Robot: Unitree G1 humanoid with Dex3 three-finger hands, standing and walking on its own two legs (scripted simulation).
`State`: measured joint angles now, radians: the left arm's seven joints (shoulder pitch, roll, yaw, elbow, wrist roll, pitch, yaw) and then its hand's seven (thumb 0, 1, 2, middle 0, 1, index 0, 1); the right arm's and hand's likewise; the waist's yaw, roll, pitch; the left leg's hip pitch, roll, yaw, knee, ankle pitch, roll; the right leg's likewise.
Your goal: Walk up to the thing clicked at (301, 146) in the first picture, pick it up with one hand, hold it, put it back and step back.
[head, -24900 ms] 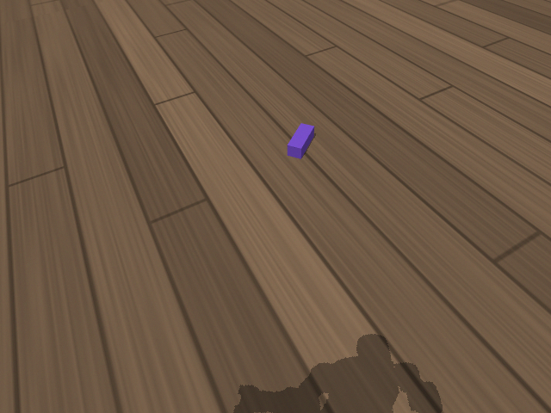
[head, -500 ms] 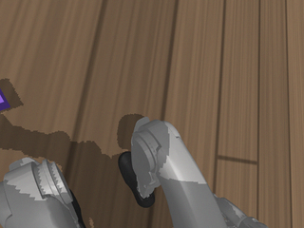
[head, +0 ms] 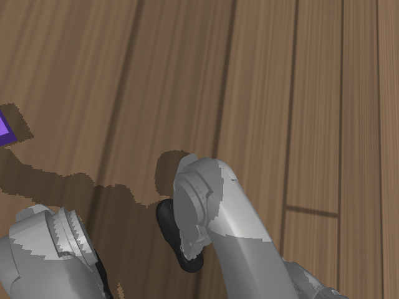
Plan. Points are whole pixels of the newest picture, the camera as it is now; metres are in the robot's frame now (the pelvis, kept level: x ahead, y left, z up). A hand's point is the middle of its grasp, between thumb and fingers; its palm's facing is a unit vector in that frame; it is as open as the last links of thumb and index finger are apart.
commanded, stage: settle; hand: left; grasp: from above
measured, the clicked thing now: out of the picture +0.45 +0.34 -0.27
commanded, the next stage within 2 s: lift in 0.74 s
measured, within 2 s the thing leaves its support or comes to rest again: leaves its support in 0.14 s
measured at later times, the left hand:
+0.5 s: hand out of the picture +0.44 +0.35 -0.16, palm faces -0.42 -0.11 -0.90, open 11.0 cm
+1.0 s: hand out of the picture +0.43 +0.35 -0.10, palm faces -0.44 -0.12 -0.89, open 11.0 cm
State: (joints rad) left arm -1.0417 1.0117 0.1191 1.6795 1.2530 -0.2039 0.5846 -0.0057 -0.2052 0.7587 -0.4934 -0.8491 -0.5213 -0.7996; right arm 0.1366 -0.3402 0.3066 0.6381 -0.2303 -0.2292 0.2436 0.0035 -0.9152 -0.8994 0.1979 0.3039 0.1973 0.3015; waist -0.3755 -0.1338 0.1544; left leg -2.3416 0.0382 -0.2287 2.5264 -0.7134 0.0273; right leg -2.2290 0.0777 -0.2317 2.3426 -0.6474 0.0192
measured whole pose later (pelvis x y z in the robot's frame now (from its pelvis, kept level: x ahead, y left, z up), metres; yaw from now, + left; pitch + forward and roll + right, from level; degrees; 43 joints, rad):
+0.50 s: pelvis +0.00 +0.00 +0.02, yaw +4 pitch +33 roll -11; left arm -0.95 0.80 0.06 1.39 1.19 -0.12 0.37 -0.01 -0.16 0.62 -0.60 -0.69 -0.62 -0.65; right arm 0.14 -0.32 0.14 0.67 -0.14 -0.15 0.25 0.00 -0.92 -0.90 0.20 0.30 0.20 0.30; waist -0.27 -0.02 0.00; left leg -2.34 0.03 -0.15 2.44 -0.69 0.03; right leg -2.25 0.05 -0.17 2.31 -0.66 0.00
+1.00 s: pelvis +0.00 -0.01 +0.04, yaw +7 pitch +34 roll -8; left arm -0.93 0.75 0.04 1.29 1.17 -0.14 0.24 -0.01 -0.18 0.63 -0.62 -0.68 -0.64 -0.64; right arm 0.20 -0.29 0.09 0.69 -0.09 -0.05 0.15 0.01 -0.92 -0.90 0.20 0.30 0.20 0.30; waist -0.24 0.01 -0.06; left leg -2.27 0.02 -0.10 2.33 -0.66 0.03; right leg -2.20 0.04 -0.12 2.24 -0.65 0.00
